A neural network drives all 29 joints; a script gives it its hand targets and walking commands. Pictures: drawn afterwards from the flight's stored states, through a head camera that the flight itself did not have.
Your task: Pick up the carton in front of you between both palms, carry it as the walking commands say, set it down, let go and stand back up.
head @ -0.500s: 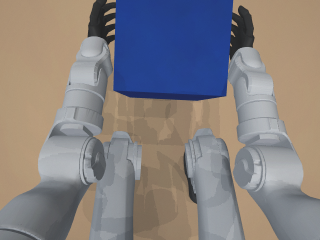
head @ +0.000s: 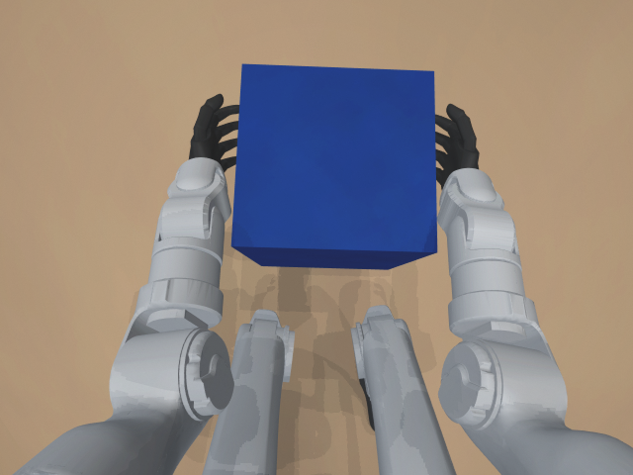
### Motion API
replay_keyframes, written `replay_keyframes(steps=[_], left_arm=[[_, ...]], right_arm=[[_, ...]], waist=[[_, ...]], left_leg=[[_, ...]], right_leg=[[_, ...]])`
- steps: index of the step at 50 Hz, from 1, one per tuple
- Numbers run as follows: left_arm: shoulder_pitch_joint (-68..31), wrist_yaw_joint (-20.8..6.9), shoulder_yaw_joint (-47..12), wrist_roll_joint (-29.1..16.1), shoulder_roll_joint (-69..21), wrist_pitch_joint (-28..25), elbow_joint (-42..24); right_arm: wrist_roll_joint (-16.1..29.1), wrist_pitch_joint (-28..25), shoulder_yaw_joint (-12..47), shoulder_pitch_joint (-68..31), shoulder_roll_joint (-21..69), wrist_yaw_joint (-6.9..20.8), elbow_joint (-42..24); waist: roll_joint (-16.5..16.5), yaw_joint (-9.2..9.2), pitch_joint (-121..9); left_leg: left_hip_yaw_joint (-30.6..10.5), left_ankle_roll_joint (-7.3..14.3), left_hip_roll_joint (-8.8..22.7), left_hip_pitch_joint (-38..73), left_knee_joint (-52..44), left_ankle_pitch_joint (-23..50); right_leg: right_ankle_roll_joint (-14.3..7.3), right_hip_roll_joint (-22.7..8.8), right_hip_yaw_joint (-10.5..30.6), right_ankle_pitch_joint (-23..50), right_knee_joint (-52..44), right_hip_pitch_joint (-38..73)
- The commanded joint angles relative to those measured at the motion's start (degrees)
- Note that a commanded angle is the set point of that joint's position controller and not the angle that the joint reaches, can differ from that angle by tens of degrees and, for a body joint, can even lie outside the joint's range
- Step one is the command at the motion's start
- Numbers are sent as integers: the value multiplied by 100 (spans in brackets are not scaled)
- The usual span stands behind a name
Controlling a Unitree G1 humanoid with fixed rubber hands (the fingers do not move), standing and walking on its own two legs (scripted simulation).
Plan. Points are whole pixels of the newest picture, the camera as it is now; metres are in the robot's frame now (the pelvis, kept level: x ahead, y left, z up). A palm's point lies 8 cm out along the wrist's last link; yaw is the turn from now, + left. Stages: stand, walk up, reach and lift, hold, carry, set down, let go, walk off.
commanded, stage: reach and lift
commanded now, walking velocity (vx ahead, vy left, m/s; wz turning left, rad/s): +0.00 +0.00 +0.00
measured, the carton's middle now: (330, 188) +0.46 -0.02 -0.12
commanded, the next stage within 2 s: none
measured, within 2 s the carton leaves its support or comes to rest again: neither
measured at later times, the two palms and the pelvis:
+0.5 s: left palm (141, 134) +0.43 +0.14 +0.11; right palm (532, 142) +0.42 -0.16 +0.11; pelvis +0.05 +0.00 +0.14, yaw +0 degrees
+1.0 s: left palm out of the picture +0.39 +0.14 +0.26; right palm out of the picture +0.38 -0.16 +0.26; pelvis +0.10 +0.00 +0.25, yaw +0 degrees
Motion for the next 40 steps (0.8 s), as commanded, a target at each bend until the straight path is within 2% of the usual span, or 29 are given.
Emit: replay_keyframes(steps=[1, 12, 23, 33, 40], left_arm=[[-3311, -1344, -3277, -929, -6438, -36, 56], [-2066, -1303, -3403, -851, -6573, -152, 65], [-801, -1290, -3555, -722, -6611, -302, -71], [316, -1322, -3890, -701, -6567, -212, -455], [1013, -1417, -4123, -779, -6485, 186, -879]], right_arm=[[971, -52, 3512, -3617, 6143, 1357, 38], [877, -171, 3652, -2382, 6287, 1322, 115], [729, -337, 3789, -1105, 6335, 1289, 47], [697, -255, 4121, 2, 6334, 1312, -270], [767, 129, 4369, 703, 6305, 1374, -661]], waist=[[59, -71, -5571], [1, -12, -4489], [-44, 27, -3543], [-50, 68, -2674], [-86, 103, -1977]], left_leg=[[876, 132, -410, 3415, -1333, 1030], [615, 155, -361, 4545, -2498, 1135], [310, 220, -231, 5963, -3792, 1590], [86, 253, -78, 7560, -5085, 2386], [19, 255, 20, 8697, -6005, 3056]], right_leg=[[-144, 431, -980, 1207, -1236, 3634], [-187, 408, -712, 1286, -2382, 4772], [-262, 293, -409, 1681, -3682, 6238], [-315, 159, -160, 2455, -4979, 7806], [-296, 66, -92, 3103, -5911, 8941]])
